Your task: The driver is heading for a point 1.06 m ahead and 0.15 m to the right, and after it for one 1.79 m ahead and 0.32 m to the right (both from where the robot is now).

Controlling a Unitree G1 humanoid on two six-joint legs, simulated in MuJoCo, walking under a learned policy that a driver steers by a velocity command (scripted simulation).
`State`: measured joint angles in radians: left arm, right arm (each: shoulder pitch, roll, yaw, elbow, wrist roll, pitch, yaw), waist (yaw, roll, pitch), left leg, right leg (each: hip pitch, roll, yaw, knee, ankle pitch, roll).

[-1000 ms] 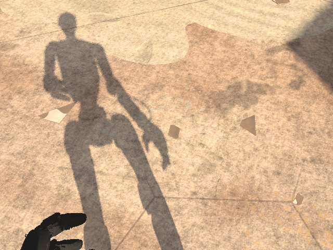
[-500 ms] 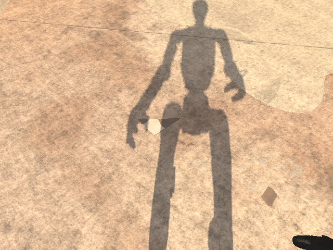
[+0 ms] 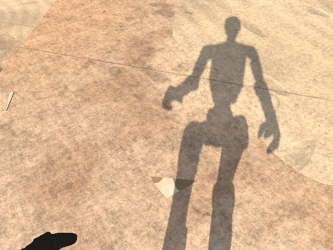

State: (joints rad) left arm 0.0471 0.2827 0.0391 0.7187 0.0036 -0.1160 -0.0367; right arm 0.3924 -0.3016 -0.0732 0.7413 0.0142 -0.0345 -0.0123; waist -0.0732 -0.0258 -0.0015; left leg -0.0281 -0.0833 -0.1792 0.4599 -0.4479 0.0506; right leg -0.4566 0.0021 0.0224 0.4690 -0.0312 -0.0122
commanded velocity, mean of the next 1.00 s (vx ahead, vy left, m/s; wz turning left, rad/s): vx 0.50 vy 0.00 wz -0.06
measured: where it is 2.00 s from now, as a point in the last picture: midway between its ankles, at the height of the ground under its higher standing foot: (177, 143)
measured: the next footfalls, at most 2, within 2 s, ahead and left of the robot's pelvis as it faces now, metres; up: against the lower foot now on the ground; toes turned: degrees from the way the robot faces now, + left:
left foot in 0.52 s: +0.45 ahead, +0.13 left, +0.00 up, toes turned +3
right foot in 1.06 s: +0.74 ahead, -0.12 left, +0.00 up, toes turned -12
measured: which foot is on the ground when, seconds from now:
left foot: down 0.00-0.00, up 0.02-0.50, down 0.52-1.00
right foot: down 0.00-0.52, up 0.54-1.00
